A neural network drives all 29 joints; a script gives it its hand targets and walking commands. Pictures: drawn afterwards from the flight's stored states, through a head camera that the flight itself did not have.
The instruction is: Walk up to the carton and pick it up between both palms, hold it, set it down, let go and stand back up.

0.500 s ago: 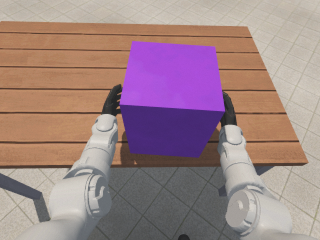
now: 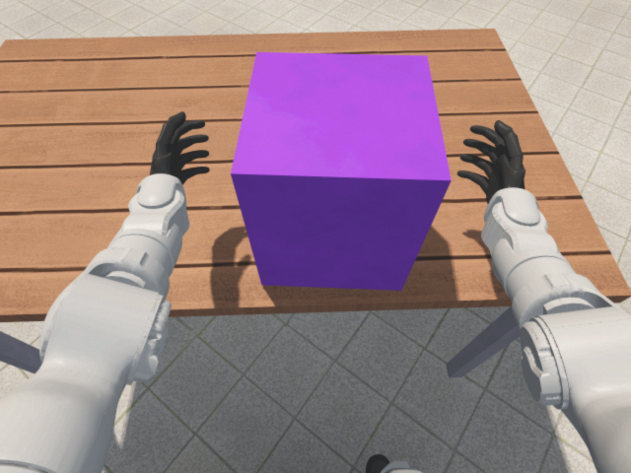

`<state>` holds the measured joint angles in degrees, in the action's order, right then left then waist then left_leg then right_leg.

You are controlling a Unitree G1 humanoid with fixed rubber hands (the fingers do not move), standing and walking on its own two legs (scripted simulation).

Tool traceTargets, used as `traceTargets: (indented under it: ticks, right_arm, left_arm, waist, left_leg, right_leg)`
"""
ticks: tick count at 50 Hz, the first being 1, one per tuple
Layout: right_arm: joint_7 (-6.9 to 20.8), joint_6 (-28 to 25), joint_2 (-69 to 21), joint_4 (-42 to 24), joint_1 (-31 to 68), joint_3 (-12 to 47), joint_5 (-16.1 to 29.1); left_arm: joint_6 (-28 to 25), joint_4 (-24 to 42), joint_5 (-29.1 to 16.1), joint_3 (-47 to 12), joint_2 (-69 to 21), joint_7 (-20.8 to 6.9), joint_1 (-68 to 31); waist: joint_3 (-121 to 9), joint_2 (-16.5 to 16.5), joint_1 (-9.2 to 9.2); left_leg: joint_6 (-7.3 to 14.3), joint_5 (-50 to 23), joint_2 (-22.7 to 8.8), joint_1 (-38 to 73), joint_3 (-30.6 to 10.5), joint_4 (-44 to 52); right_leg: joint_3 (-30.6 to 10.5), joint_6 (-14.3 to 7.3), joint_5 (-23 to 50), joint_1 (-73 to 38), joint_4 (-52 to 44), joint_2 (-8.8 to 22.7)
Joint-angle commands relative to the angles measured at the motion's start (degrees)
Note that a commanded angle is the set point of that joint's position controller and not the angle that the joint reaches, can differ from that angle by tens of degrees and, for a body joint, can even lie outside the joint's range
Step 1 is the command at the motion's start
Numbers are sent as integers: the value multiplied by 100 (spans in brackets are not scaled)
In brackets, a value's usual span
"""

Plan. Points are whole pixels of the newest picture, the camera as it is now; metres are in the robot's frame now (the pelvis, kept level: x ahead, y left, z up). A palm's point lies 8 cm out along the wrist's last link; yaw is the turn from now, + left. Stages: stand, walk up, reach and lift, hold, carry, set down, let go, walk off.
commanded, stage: set down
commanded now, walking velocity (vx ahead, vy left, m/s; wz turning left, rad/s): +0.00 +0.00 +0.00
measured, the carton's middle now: (335, 182) +0.48 -0.02 +0.05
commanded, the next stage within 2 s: none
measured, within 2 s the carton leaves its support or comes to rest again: neither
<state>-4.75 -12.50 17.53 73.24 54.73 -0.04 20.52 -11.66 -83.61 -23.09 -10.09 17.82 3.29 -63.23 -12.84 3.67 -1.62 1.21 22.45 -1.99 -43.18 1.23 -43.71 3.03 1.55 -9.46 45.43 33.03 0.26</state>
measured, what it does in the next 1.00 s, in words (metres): stands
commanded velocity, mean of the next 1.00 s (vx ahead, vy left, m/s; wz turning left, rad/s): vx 0.00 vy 0.00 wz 0.00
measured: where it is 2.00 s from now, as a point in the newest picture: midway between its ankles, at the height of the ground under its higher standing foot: outside the picture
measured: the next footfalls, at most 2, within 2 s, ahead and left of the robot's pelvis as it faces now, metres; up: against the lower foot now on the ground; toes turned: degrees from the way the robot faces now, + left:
none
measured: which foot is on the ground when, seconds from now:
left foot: down 0.00-1.00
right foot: down 0.00-1.00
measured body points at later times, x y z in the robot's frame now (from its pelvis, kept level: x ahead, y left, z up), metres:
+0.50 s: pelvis -0.02 -0.04 +0.02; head +0.04 -0.02 +0.47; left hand +0.49 +0.17 +0.20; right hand +0.47 -0.21 +0.20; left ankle -0.04 +0.09 -0.71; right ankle +0.05 -0.15 -0.71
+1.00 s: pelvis +0.00 -0.03 +0.03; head +0.05 -0.01 +0.48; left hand +0.43 +0.21 +0.11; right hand +0.41 -0.21 +0.11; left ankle -0.03 +0.09 -0.71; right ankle +0.05 -0.15 -0.71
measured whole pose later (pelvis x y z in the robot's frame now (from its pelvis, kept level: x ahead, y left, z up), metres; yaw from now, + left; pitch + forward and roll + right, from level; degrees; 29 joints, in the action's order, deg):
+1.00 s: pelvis +0.00 -0.03 +0.03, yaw +2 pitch +8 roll -1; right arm -13.1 8.7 8.8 37.0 35.4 -2.4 16.3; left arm 9.8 -47.8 -14.4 3.5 21.2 -0.9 -42.7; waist -2.1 -0.8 -2.8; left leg -0.6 15.0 -1.8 -19.2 0.2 -26.4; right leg 4.2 -0.4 -4.6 22.4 19.2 0.0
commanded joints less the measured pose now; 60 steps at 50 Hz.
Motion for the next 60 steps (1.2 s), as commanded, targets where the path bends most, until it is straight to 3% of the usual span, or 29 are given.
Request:
traceTargets:
  ticks: [1, 4, 8, 12, 15, 20, 25, 28, 32, 36, 39, 45, 54, 60]
  right_arm:
    - [208, 31, 1435, -1333, 3423, 213, 476]
    - [285, 340, 1490, -1688, 3585, 253, 607]
    - [274, 877, 1520, -2275, 4010, 148, 649]
    - [215, 1438, 1314, -2312, 4427, -135, 380]
    - [99, 1808, 1062, -2155, 4604, -278, 147]
    - [-278, 2163, 959, -2073, 4576, -642, -228]
    - [-680, 2142, 628, -2171, 3895, -734, -504]
    - [-850, 2027, 425, -2342, 3465, -663, -583]
    - [-958, 1913, 238, -2756, 3004, -573, -611]
    - [-944, 1924, 148, -3510, 2937, -515, -526]
    - [-901, 1950, 93, -3964, 2698, -486, -476]
    - [-862, 1760, -21, -4898, 1464, -361, -445]
    - [-647, 1792, 211, -5684, 345, -555, -540]
    - [-460, 1800, 197, -5637, -998, -471, -549]
  left_arm:
    - [34, 1494, -284, -227, 1089, -1, -3476]
    - [317, 1750, -364, -222, 1218, -30, -3551]
    - [722, 2207, -493, -174, 1465, -16, -3996]
    - [1046, 2202, -539, -173, 1539, -2, -4438]
    - [1260, 1896, -528, -200, 1515, -18, -4652]
    - [1607, 1601, -188, 155, 1655, -50, -4504]
    - [1819, 1654, 430, 649, 1527, -258, -3676]
    - [1833, 1737, 728, 900, 1453, -413, -3180]
    - [1767, 2318, 901, 1067, 1426, -473, -2819]
    - [1712, 3241, 767, 1179, 1608, -411, -2969]
    - [1705, 3852, 719, 1281, 1670, -371, -2794]
    - [1697, 4859, 850, 1637, 1601, -434, -1436]
    - [2153, 5858, 850, 1681, 1325, -437, -179]
    - [2433, 6468, 995, 1611, 938, -555, 1244]
  waist:
    - [-5096, 251, -233]
    - [-4948, 256, -111]
    - [-4916, 237, -78]
    - [-4577, 131, -135]
    - [-4294, 12, -246]
    - [-4349, -197, -428]
    - [-4058, -240, -459]
    - [-3550, -198, -465]
    - [-3134, -89, -391]
    - [-3493, 28, -310]
    - [-3731, 120, -261]
    - [-3879, 83, -78]
    - [-2829, 149, -59]
    - [-1714, 106, -68]
  left_leg:
    - [-748, -5006, -62, 3007, -370, 124]
    - [-610, -4269, 18, 2644, -294, 352]
    - [-457, -2992, 145, 1990, -157, 762]
    - [-301, -1754, 249, 1353, -104, 1227]
    - [-222, -1283, 311, 1039, -76, 1486]
    - [-252, -1656, 386, 993, -63, 1798]
    - [-362, -2520, 484, 1198, -13, 2075]
    - [-376, -2717, 521, 1210, 40, 2240]
    - [-354, -2670, 504, 1312, 95, 2351]
    - [-346, -2640, 477, 1408, 165, 2249]
    - [-362, -2744, 451, 1484, 156, 2175]
    - [-403, -3330, 439, 1740, 189, 2055]
    - [-453, -3266, 307, 2759, 132, 1987]
    - [-524, -3487, 212, 3267, -14, 2072]
  right_leg:
    - [188, -331, 2168, -1630, 106, -498]
    - [104, -333, 1866, -1951, 35, -438]
    - [11, -357, 1654, -2674, -30, -334]
    - [-85, -330, 1114, -3206, -154, -222]
    - [-121, -320, 948, -3559, -274, -175]
    - [-150, -253, 1899, -4473, -379, -179]
    - [-185, -99, 3376, -5674, -469, -139]
    - [-241, -17, 3800, -6175, -551, -82]
    - [-249, -6, 3459, -6351, -709, -43]
    - [-302, -27, 3242, -6379, -677, -57]
    - [-336, -23, 3337, -6429, -600, -80]
    - [-384, 20, 3899, -6642, -534, -154]
    - [-166, -175, 2166, -5396, -1015, -368]
    - [-74, -270, 1712, -5178, -1196, -437]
